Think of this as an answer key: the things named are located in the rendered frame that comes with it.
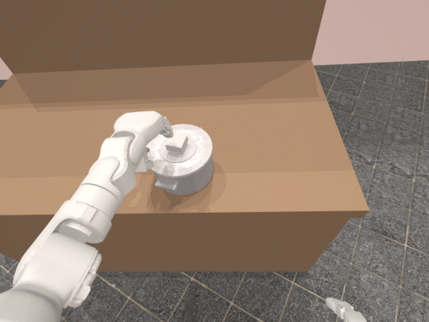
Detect robot left forearm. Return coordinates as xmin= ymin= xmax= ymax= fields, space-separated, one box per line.
xmin=13 ymin=128 xmax=146 ymax=287

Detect knob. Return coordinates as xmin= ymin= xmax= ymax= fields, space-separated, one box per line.
xmin=165 ymin=133 xmax=188 ymax=153

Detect robot left upper arm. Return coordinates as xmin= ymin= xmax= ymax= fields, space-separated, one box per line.
xmin=0 ymin=230 xmax=102 ymax=322

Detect pot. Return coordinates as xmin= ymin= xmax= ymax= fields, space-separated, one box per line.
xmin=154 ymin=127 xmax=214 ymax=195

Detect table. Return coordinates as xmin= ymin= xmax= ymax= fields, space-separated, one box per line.
xmin=0 ymin=0 xmax=369 ymax=272

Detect lid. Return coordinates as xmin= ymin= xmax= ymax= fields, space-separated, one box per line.
xmin=146 ymin=124 xmax=212 ymax=178

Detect left robot hand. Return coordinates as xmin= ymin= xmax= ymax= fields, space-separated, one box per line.
xmin=114 ymin=111 xmax=174 ymax=173

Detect right robot hand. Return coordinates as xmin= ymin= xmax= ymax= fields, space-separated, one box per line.
xmin=326 ymin=297 xmax=367 ymax=322

